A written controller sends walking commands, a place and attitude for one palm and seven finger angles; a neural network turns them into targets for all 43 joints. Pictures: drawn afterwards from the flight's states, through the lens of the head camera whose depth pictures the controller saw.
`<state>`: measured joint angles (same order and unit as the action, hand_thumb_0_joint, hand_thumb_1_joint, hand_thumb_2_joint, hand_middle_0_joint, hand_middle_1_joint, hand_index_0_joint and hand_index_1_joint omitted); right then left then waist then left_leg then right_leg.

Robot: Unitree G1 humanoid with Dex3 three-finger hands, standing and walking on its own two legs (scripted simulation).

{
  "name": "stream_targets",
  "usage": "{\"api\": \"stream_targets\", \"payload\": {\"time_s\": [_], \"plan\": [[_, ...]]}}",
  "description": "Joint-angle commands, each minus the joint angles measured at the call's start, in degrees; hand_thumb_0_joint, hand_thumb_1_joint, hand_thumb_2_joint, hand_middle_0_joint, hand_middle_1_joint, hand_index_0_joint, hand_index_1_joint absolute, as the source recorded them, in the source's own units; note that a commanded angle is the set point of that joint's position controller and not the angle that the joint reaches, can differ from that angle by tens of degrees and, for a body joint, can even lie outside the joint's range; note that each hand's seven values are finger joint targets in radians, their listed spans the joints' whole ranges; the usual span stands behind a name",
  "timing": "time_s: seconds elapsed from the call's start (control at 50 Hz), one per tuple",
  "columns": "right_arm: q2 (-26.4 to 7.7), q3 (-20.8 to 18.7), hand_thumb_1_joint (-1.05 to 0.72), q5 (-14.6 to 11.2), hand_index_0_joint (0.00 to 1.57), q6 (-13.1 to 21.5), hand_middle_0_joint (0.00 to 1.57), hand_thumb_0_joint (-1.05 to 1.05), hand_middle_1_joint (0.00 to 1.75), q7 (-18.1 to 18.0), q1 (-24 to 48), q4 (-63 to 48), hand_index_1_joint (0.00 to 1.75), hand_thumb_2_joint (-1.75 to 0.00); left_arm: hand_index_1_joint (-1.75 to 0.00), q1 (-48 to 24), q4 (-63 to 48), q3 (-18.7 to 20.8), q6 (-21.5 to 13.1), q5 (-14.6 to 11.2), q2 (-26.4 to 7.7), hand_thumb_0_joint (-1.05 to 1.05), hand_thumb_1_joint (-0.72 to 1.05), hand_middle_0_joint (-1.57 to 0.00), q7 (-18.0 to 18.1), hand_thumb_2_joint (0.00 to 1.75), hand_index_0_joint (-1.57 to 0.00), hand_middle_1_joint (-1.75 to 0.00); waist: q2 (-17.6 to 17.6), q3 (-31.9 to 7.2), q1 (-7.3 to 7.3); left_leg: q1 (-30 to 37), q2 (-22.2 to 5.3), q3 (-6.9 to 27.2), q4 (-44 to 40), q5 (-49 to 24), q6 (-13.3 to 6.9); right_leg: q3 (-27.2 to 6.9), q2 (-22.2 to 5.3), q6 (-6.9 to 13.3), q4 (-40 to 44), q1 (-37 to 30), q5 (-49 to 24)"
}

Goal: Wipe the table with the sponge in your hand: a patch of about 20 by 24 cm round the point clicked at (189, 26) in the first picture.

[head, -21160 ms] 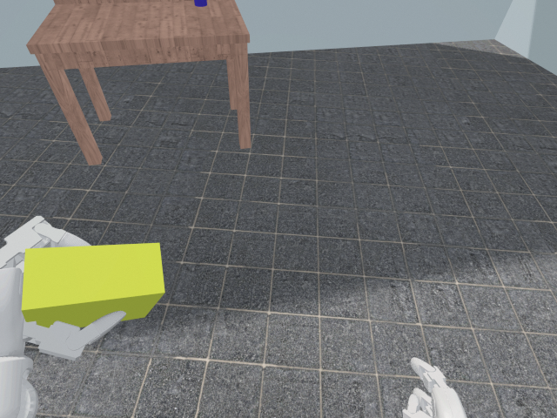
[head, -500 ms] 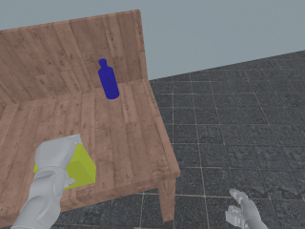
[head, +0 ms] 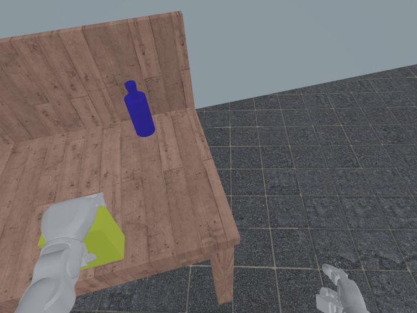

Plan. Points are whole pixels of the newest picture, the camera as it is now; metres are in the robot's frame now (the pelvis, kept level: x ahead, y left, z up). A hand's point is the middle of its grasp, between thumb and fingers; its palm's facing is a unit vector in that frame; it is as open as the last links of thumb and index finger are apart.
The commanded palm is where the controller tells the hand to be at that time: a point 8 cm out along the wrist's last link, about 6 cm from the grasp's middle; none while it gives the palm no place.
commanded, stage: move the sponge above the wiping area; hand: left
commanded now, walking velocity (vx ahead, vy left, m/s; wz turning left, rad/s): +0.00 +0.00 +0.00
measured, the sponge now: (90, 244) +0.24 +0.29 -0.02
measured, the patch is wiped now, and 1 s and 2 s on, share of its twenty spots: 0.00 0.00 0.00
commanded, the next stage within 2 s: lower the sponge onto the table in 0.54 s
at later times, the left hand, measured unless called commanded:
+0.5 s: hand (81, 233) +0.24 +0.29 +0.02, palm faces -0.07 -0.07 -0.99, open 9.8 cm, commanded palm +0.22 +0.29 +0.08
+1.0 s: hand (80, 233) +0.24 +0.29 +0.02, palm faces -0.05 -0.06 -1.00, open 9.8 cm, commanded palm +0.21 +0.29 +0.08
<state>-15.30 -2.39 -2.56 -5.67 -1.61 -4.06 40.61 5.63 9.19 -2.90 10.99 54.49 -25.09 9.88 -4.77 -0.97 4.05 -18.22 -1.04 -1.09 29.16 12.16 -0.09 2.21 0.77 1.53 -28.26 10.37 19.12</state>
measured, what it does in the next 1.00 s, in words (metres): stands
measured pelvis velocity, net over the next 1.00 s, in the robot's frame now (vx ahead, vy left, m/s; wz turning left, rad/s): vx -0.02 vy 0.01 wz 0.01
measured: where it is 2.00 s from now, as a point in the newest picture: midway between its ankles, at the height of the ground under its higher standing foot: outside the picture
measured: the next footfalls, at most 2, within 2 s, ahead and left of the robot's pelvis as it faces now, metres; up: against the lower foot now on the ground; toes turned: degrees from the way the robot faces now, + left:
none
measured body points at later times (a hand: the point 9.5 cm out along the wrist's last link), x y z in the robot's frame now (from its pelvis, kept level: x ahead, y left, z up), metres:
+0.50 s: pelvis -0.01 +0.01 +0.00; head +0.00 -0.03 +0.45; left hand +0.24 +0.29 +0.08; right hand +0.20 -0.22 -0.11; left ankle +0.03 +0.12 -0.74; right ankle -0.05 -0.10 -0.74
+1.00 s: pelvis -0.02 +0.01 +0.00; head -0.01 -0.02 +0.45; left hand +0.24 +0.29 +0.08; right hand +0.19 -0.22 -0.11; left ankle +0.03 +0.12 -0.74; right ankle -0.05 -0.10 -0.74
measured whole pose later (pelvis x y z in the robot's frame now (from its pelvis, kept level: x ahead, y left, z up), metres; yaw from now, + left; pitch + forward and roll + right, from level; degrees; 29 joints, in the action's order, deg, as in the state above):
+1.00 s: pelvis -0.02 +0.01 +0.00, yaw +1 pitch +0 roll -1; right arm -14.3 -1.9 -2.9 -5.5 -2.0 -3.5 41.4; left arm 1.8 12.1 -5.1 11.1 55.4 -24.3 11.2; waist -4.9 -0.6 4.6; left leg -18.7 -0.4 -0.5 29.5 11.0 -0.8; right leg 2.8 0.3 0.9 -28.4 10.5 18.2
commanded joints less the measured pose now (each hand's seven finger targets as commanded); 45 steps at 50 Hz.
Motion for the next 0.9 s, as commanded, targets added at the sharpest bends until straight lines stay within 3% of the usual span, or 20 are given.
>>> {"api": "stream_targets", "payload": {"time_s": [0.0, 0.1, 0.12, 0.14, 0.22, 0.24, 0.32, 0.34, 0.38, 0.42, 0.44, 0.52, 0.54, 0.62, 0.64, 0.72, 0.74, 0.8, 0.82, 0.88], "plan": [[-6.88, -2.21, -0.90, 0.15, 0.20, 2.96, 0.20, 0.00, 0.30, 0.10, 8.41, -8.62, 0.30, -0.90, -1.60, -10.93, -10.10, 7.53, 0.16, 1.15, -13.12, 0.00, 0.10, -1.20, 2.83, 1.30, -1.20, -1.60, 2.53, -13.22, 0.31, 10.55, 2.16, 1.33, -0.47, -14.69, -3.31, -3.00, 0.26, 1.56, 3.36, 1.71, -23.16], [-6.59, -2.45, -0.90, 0.21, 0.20, 3.21, 0.20, 0.00, 0.30, 0.13, 8.52, -9.29, 0.30, -0.90, -1.60, -9.40, -12.29, 7.12, -0.64, 0.84, -12.53, 0.00, 0.10, -1.20, 3.11, 1.30, -1.20, -1.60, 2.65, -13.35, 0.28, 11.08, 2.04, 1.54, -0.11, -15.09, -3.49, -2.84, 0.25, 1.37, 3.36, 2.01, -23.13], [-6.77, -2.29, -0.90, 0.16, 0.20, 3.04, 0.20, 0.00, 0.30, -0.11, 8.63, -8.80, 0.30, -0.90, -1.60, -10.54, -12.00, 9.18, -0.40, 0.80, -14.89, 0.00, 0.10, -1.20, 3.24, 1.30, -1.20, -1.60, 2.29, -12.17, 0.21, 11.13, 2.09, 1.98, -0.54, -13.74, -3.36, -3.95, 0.61, 1.62, 3.91, 2.57, -21.26], [-6.56, -2.19, -0.90, 0.10, 0.20, 3.12, 0.20, 0.00, 0.30, -0.19, 8.35, -8.96, 0.30, -0.90, -1.60, -12.61, -12.29, 7.10, -0.54, 0.63, -12.84, 0.00, 0.10, -1.20, 3.19, 1.30, -1.20, -1.60, 1.97, -11.98, -0.44, 10.86, 1.97, 1.67, -0.64, -12.77, -3.52, -2.64, 0.33, 1.34, 3.85, 2.94, -20.16], [-6.62, -2.14, -0.90, 0.12, 0.20, 3.08, 0.20, 0.00, 0.30, -0.31, 9.21, -8.64, 0.30, -0.90, -1.60, -11.73, -11.76, 9.58, -0.31, 1.12, -15.52, 0.00, 0.10, -1.20, 3.67, 1.30, -1.20, -1.60, 0.55, -11.91, 0.67, 11.51, 2.04, 2.45, -1.23, -12.79, -3.25, -3.49, 0.61, 1.81, 4.17, 2.96, -18.50], [-6.26, -2.12, -0.90, -0.06, 0.20, 3.22, 0.20, 0.00, 0.30, -0.33, 8.69, -8.88, 0.30, -0.90, -1.60, -13.20, -12.10, 5.98, -0.39, 0.64, -11.58, 0.00, 0.10, -1.20, 3.40, 1.30, -1.20, -1.60, 0.99, -12.21, -0.29, 11.38, 1.85, 2.11, -1.13, -12.18, -3.42, -2.14, 0.40, 1.47, 3.80, 3.19, -17.97], [-6.51, -1.94, -0.90, -0.09, 0.20, 3.07, 0.20, 0.00, 0.30, -0.11, 9.08, -8.47, 0.30, -0.90, -1.60, -12.87, -10.21, 6.67, 0.46, 0.82, -12.85, 0.00, 0.10, -1.20, 3.01, 1.30, -1.20, -1.60, 1.49, -10.99, 0.15, 11.52, 1.71, 2.91, -1.95, -10.80, -3.14, -2.90, 0.83, 1.80, 4.68, 4.08, -15.31], [-6.26, -1.90, -0.90, -0.23, 0.20, 3.13, 0.20, 0.00, 0.30, -0.11, 8.55, -9.07, 0.30, -0.90, -1.60, -13.15, -10.64, 4.23, 0.38, 0.29, -10.04, 0.00, 0.10, -1.20, 2.70, 1.30, -1.20, -1.60, 2.39, -11.42, -0.39, 11.17, 1.61, 2.63, -2.03, -10.38, -3.40, -1.64, 0.60, 1.49, 4.37, 3.73, -15.28], [-6.56, -1.83, -0.90, -0.10, 0.20, 2.98, 0.20, 0.00, 0.30, -0.25, 8.73, -8.60, 0.30, -0.90, -1.60, -12.97, -8.76, 6.77, 0.58, 0.78, -13.11, 0.00, 0.10, -1.20, 2.61, 1.30, -1.20, -1.60, 4.00, -11.62, 0.19, 10.53, 1.95, 2.38, -1.98, -10.17, -3.41, -2.35, 0.55, 1.48, 4.84, 3.02, -15.65], [-6.69, -1.74, -0.90, 0.04, 0.20, 2.59, 0.20, 0.00, 0.30, -0.30, 9.25, -8.47, 0.30, -0.90, -1.60, -12.95, -9.61, 8.98, 0.66, 1.24, -15.48, 0.00, 0.10, -1.20, 2.80, 1.30, -1.20, -1.60, 2.20, -11.47, 0.80, 11.03, 2.04, 2.62, -2.30, -10.43, -3.19, -3.30, 0.75, 1.82, 5.05, 2.65, -15.61], [-6.29, -1.75, -0.90, -0.15, 0.20, 2.62, 0.20, 0.00, 0.30, -0.25, 9.08, -9.01, 0.30, -0.90, -1.60, -13.19, -10.52, 6.76, 0.52, 0.86, -12.73, 0.00, 0.10, -1.20, 2.70, 1.30, -1.20, -1.60, 1.81, -11.94, 0.31, 10.93, 1.92, 2.30, -2.29, -10.40, -3.33, -2.08, 0.49, 1.58, 4.76, 2.36, -15.57], [-6.64, -1.70, -0.90, 0.00, 0.20, 2.55, 0.20, 0.00, 0.30, -0.15, 9.15, -8.47, 0.30, -0.90, -1.60, -12.62, -9.87, 9.48, 0.55, 1.22, -15.72, 0.00, 0.10, -1.20, 3.00, 1.30, -1.20, -1.60, 1.05, -11.97, 0.92, 11.53, 1.90, 2.94, -2.47, -10.98, -3.04, -3.23, 0.93, 2.03, 5.05, 2.35, -15.51], [-6.18, -1.72, -0.90, -0.17, 0.20, 2.64, 0.20, 0.00, 0.30, -0.09, 8.98, -9.18, 0.30, -0.90, -1.60, -12.09, -10.87, 6.78, 0.34, 0.55, -12.31, 0.00, 0.10, -1.20, 2.78, 1.30, -1.20, -1.60, 1.13, -11.99, 0.34, 11.26, 1.73, 2.48, -2.46, -11.03, -3.28, -1.93, 0.62, 1.71, 4.79, 2.05, -15.95], [-6.57, -1.77, -0.90, -0.09, 0.20, 2.47, 0.20, 0.00, 0.30, 0.11, 9.50, -8.76, 0.30, -0.90, -1.60, -9.39, -10.79, 8.92, 0.38, 0.47, -14.46, 0.00, 0.10, -1.20, 2.45, 1.30, -1.20, -1.60, 0.88, -10.70, 0.83, 11.18, 1.86, 2.95, -2.65, -11.25, -3.03, -3.21, 0.84, 1.96, 5.37, 2.21, -16.16], [-6.24, -1.68, -0.90, -0.21, 0.20, 2.64, 0.20, 0.00, 0.30, 0.18, 9.43, -9.16, 0.30, -0.90, -1.60, -11.46, -12.40, 5.71, 0.00, 0.34, -11.42, 0.00, 0.10, -1.20, 2.21, 1.30, -1.20, -1.60, 0.42, -11.13, 0.10, 11.46, 1.61, 2.75, -2.50, -11.00, -3.23, -2.01, 0.68, 1.73, 5.01, 2.84, -15.63], [-6.40, -1.97, -0.90, 0.10, 0.20, 3.12, 0.20, 0.00, 0.30, 0.21, 9.39, -9.02, 0.30, -0.90, -1.60, -10.00, -13.42, 6.98, -0.93, 0.53, -12.76, 0.00, 0.10, -1.20, 2.61, 1.30, -1.20, -1.60, 0.50, -11.28, 0.67, 12.29, 1.39, 3.55, -2.59, -11.23, -3.09, -2.90, 1.06, 2.00, 5.02, 3.40, -15.01], [-6.19, -2.15, -0.90, -0.03, 0.20, 3.14, 0.20, 0.00, 0.30, 0.11, 8.81, -9.21, 0.30, -0.90, -1.60, -10.15, -13.37, 5.45, -1.08, 0.30, -10.79, 0.00, 0.10, -1.20, 2.63, 1.30, -1.20, -1.60, 1.69, -11.35, 0.12, 11.86, 1.27, 3.40, -2.38, -10.48, -3.31, -1.87, 0.86, 1.68, 4.91, 3.66, -14.28], [-6.25, -1.91, -0.90, 0.01, 0.20, 3.26, 0.20, 0.00, 0.30, -0.18, 9.18, -8.37, 0.30, -0.90, -1.60, -15.12, -11.66, 5.06, -1.14, 1.37, -11.44, 0.00, 0.10, -1.20, 3.32, 1.30, -1.20, -1.60, 2.07, -10.37, -0.27, 11.78, 1.43, 3.23, -2.39, -8.56, -3.28, -2.33, 0.78, 1.62, 5.50, 5.40, -12.23], [-6.42, -1.82, -0.90, -0.05, 0.20, 3.16, 0.20, 0.00, 0.30, -0.40, 9.13, -8.03, 0.30, -0.90, -1.60, -16.32, -11.42, 7.70, -0.87, 1.39, -14.38, 0.00, 0.10, -1.20, 3.70, 1.30, -1.20, -1.60, 1.21, -9.89, -0.05, 11.85, 1.43, 3.70, -2.95, -7.14, -3.10, -3.24, 1.13, 1.94, 5.73, 5.49, -10.48], [-6.20, -1.83, -0.90, -0.11, 0.20, 3.23, 0.20, 0.00, 0.30, -0.67, 9.21, -7.85, 0.30, -0.90, -1.60, -18.00, -9.72, 5.96, -0.52, 1.90, -12.63, 0.00, 0.10, -1.20, 4.15, 1.30, -1.20, -1.60, 1.09, -11.59, -0.07, 11.98, 1.52, 3.42, -2.72, -7.26, -3.14, -2.33, 0.88, 1.82, 5.44, 5.23, -10.21]]}}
